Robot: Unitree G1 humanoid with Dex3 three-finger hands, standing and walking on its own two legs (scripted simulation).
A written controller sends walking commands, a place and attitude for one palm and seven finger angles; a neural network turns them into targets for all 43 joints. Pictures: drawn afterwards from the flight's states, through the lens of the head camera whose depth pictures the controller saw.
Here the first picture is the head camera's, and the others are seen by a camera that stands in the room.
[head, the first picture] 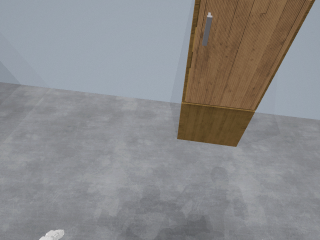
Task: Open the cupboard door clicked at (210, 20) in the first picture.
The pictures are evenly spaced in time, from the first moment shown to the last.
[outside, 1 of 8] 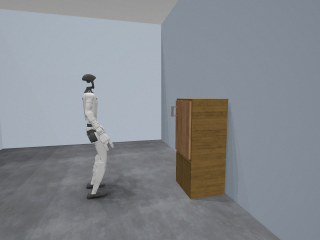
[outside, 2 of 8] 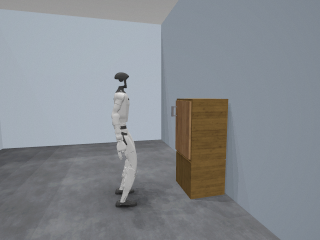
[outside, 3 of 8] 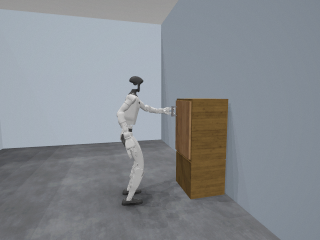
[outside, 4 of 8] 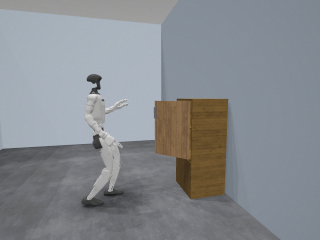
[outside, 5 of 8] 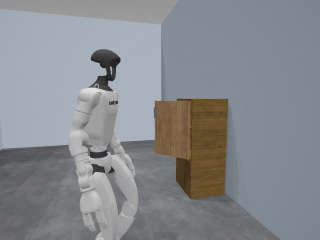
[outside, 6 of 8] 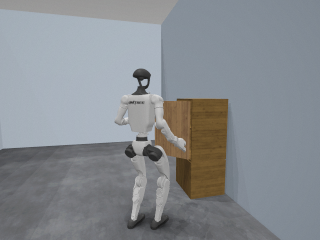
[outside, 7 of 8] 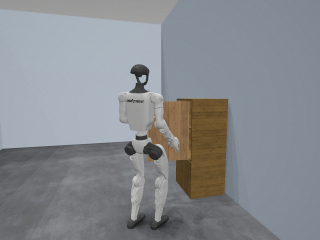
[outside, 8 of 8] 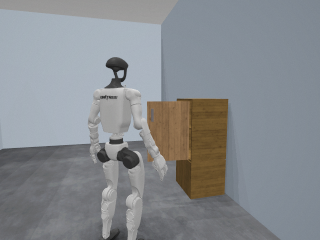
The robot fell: no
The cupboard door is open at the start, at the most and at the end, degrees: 0 84 84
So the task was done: yes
